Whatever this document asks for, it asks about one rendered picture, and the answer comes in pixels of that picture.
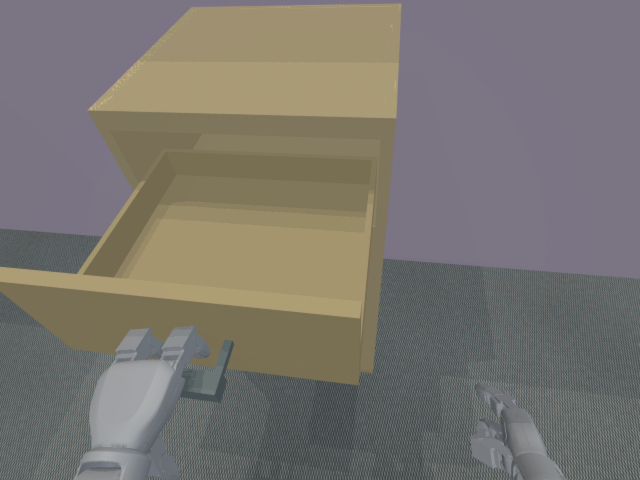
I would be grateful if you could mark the handle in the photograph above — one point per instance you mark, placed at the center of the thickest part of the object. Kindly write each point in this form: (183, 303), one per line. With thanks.
(208, 385)

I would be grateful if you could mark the robot left hand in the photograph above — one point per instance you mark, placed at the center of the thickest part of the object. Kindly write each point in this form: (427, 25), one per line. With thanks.
(135, 397)

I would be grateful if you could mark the robot left forearm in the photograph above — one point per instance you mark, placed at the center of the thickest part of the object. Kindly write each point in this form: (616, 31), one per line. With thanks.
(113, 463)

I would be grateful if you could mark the cabinet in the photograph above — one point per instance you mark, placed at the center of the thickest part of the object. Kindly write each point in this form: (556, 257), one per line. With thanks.
(297, 79)

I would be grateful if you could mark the drawer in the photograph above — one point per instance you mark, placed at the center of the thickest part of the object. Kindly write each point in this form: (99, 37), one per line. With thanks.
(269, 250)

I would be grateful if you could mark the robot right hand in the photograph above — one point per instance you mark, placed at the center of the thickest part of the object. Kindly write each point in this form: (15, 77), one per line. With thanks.
(497, 445)

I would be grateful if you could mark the robot right forearm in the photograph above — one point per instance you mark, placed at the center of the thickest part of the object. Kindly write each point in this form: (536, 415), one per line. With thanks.
(535, 466)

